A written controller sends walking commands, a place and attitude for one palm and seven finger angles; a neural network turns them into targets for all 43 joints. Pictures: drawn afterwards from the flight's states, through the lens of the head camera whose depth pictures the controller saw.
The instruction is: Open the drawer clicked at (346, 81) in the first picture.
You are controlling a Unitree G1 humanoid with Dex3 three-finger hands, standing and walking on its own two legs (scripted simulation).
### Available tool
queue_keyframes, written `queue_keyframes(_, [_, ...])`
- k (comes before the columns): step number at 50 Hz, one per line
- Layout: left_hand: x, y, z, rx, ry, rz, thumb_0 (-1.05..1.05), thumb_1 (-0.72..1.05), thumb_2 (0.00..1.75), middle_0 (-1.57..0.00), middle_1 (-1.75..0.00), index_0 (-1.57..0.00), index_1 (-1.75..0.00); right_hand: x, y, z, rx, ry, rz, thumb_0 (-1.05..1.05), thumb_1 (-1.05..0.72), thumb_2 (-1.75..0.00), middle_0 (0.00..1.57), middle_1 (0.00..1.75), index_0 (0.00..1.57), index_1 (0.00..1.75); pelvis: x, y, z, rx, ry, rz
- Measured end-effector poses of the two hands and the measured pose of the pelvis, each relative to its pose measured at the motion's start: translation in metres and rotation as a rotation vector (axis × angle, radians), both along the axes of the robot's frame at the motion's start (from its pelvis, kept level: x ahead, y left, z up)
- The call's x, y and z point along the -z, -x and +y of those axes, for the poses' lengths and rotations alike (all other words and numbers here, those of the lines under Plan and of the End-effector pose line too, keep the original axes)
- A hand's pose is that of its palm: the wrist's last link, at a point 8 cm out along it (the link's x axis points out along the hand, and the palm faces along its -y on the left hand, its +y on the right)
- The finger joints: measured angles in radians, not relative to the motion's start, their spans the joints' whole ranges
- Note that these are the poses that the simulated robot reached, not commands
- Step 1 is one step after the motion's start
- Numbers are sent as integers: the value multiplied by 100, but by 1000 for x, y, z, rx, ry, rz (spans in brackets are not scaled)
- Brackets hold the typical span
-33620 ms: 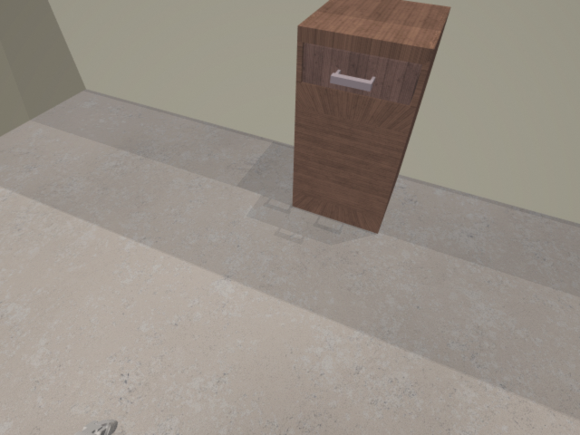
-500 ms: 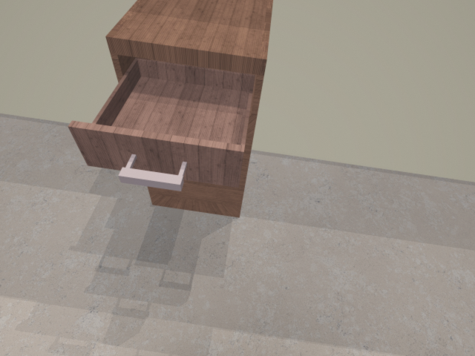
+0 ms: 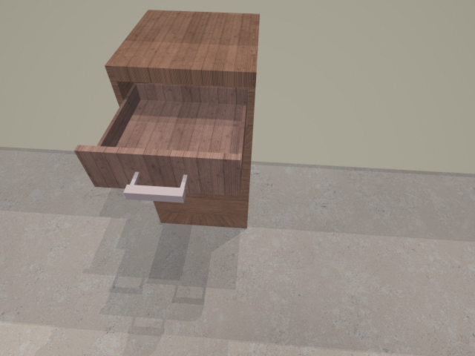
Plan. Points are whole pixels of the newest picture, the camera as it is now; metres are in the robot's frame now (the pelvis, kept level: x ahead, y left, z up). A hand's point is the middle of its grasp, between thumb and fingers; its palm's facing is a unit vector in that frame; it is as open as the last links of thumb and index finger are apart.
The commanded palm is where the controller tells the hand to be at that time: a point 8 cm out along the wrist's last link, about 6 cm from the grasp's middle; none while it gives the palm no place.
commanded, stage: let the arm hang, fingers relaxed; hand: left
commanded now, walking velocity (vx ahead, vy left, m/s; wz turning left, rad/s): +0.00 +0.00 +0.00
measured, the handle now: (157, 185) +0.49 +0.22 -0.06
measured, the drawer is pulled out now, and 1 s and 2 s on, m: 0.30 0.30 0.30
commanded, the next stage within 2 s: look to check the result in 0.22 s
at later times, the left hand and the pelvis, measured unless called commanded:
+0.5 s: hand out of the picture -0.01 +0.16 -0.18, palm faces +0.04 -0.98 -0.17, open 7.4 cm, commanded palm none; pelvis +0.01 +0.00 +0.00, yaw +0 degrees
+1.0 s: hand out of the picture +0.01 +0.16 -0.18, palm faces +0.04 -0.98 -0.18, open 7.3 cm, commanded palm none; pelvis +0.02 +0.00 +0.00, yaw +0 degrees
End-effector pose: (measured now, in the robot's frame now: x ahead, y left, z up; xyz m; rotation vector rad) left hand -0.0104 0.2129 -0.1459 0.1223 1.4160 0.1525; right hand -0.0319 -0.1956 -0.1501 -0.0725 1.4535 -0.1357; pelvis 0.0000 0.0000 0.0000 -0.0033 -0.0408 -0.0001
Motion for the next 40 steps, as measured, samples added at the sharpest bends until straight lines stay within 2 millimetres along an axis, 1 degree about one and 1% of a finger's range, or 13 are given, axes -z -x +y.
queue_keyframes(3, [3, 1, -4, 1, 10, 8, 1, 92, 90, -20, -30, -20, -30, -2, 4, -1, 9, 10, 7, 0, -90, -90, 20, 30, 20, 30, 0, -1, 0, 1, 1, 0])
queue_keyframes(9, [4, 4, -5, -9, 20, 20, 1, 92, 90, -20, -30, -20, -30, -3, 10, -2, 14, 24, 29, 0, -90, -90, 20, 30, 20, 30, 0, -2, 1, -1, 2, 4])
queue_keyframes(15, [3, 7, -3, -18, 14, 36, 0, 91, 90, -20, -30, -20, -30, -4, 10, -1, 15, 25, 41, 0, -91, -90, 20, 30, 20, 30, 0, -5, 2, -4, 3, 8])
queue_keyframes(21, [2, 5, -1, -20, 8, 40, 0, 91, 90, -20, -30, -20, -30, -2, 4, 1, 14, 18, 33, 0, -91, -90, 20, 30, 20, 30, 0, -8, 2, -4, 3, 9])
queue_keyframes(28, [1, -3, -2, -19, 5, 35, 0, 91, 90, -20, -30, -20, -30, -1, -7, 3, 9, 11, 18, 0, -91, -90, 20, 30, 20, 30, 0, -11, 2, -5, 2, 11])
queue_keyframes(40, [2, -14, -3, -16, 2, 26, 1, 91, 90, -20, -30, -20, -30, -1, -21, -2, 6, 20, 7, 0, -91, -90, 20, 30, 20, 30, 0, -19, 0, -4, 2, 13])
